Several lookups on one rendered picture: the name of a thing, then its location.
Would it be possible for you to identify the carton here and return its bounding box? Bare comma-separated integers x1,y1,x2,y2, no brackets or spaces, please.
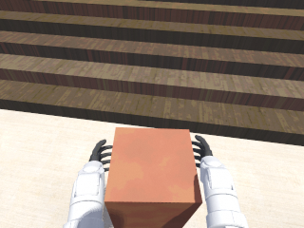
104,127,202,228

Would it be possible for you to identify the left robot hand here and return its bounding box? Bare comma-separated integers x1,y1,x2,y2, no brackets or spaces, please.
89,139,113,172

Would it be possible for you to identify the robot right forearm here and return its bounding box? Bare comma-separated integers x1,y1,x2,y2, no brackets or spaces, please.
199,156,249,228

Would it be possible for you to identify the right robot hand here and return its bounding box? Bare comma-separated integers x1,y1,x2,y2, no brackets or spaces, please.
191,135,213,168

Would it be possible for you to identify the robot left forearm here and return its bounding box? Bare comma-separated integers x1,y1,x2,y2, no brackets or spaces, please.
63,161,105,228

